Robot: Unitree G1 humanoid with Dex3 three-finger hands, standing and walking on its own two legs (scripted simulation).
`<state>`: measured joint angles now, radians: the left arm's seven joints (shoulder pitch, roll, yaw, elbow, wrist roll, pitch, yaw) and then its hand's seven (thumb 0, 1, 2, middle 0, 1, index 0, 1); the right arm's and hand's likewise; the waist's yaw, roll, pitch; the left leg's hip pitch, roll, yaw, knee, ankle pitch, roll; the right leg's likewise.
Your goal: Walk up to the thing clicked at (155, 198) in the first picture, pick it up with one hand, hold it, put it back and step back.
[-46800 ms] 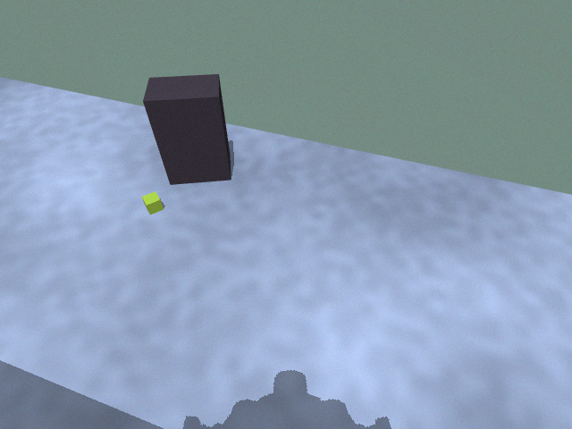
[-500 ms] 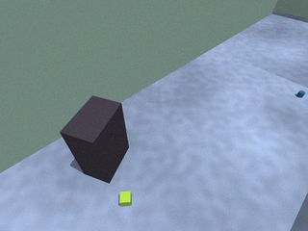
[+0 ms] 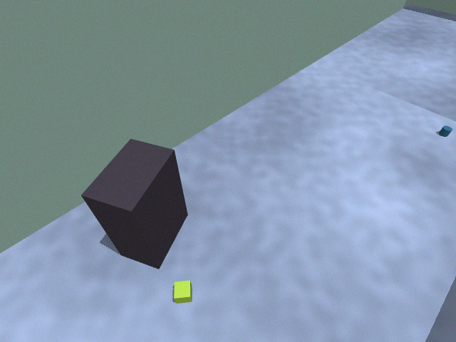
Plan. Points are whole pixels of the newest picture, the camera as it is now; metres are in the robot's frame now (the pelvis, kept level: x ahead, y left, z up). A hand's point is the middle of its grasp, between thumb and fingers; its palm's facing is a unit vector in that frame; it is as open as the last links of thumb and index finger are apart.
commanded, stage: stand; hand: left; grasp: from above
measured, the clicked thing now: (183, 291) +0.46 +0.21 -0.75
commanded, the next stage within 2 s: step back in 1.16 s
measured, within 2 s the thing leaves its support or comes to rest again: neither
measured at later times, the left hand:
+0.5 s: hand out of the picture +0.09 +0.24 -0.15, palm faces +0.03 -0.94 -0.34, open 7.4 cm
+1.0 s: hand out of the picture +0.07 +0.24 -0.15, palm faces +0.02 -0.94 -0.35, open 7.4 cm
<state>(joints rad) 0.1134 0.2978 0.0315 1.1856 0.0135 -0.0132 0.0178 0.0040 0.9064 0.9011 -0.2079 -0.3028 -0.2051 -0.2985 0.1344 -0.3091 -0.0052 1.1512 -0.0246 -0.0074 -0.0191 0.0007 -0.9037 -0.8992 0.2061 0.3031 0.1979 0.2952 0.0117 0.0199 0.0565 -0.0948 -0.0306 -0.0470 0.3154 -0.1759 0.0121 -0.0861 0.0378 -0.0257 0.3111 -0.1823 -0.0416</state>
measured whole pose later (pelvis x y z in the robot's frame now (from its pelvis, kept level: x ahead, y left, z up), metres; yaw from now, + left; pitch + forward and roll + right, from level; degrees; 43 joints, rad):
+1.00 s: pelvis +0.00 -0.01 +0.00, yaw +0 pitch -2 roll +0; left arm 0.11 0.32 0.03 1.17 0.01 -0.02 0.01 0.00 0.91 0.90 -0.21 -0.30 -0.21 -0.30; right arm 0.13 -0.33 0.00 1.14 -0.02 -0.01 -0.01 0.00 -0.90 -0.90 0.21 0.30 0.20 0.30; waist 0.00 0.02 0.04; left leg -0.08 -0.01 -0.05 0.29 -0.17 -0.01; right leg -0.07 0.06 -0.02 0.27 -0.17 -0.06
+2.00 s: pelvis -0.17 +0.03 -0.03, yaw -5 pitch -4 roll -2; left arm 0.14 0.36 0.07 0.88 0.03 0.03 0.00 0.00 0.91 0.90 -0.21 -0.30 -0.20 -0.30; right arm 0.08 -0.40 -0.05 0.86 -0.01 0.06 -0.01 0.00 -0.90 -0.90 0.21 0.30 0.20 0.30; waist -0.01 0.07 0.21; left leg -0.41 0.04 -0.03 0.74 -0.32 0.01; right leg -0.23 0.07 0.02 0.65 -0.35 -0.03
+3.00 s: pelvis -0.51 +0.01 -0.02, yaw -4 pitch -1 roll +2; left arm 0.20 0.36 0.07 0.81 0.04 0.04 0.01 0.01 0.90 0.90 -0.21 -0.30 -0.21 -0.30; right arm 0.19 -0.41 -0.04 0.87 -0.01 0.06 -0.02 0.00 -0.90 -0.90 0.21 0.30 0.20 0.30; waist 0.02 0.04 0.14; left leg -0.43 -0.11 -0.13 1.11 -0.48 -0.03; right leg -0.32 -0.02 0.00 0.62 -0.28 -0.03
